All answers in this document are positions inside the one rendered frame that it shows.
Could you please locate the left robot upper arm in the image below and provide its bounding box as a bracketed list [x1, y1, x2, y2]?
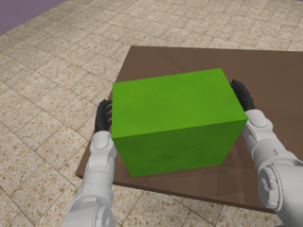
[62, 204, 116, 227]

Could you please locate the left robot forearm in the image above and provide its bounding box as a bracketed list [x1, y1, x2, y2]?
[61, 131, 117, 227]

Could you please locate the table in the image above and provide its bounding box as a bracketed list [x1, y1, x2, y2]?
[75, 45, 303, 227]

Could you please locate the right robot upper arm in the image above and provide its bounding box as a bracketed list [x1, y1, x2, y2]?
[258, 165, 303, 227]

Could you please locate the left robot hand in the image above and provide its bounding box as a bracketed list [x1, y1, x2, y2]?
[95, 99, 113, 133]

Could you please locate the carton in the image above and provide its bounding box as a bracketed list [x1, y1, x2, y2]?
[111, 68, 248, 177]

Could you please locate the right robot hand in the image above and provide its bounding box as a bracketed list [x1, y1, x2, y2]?
[229, 79, 256, 112]

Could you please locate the right robot forearm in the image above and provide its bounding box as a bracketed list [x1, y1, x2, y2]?
[241, 109, 303, 175]

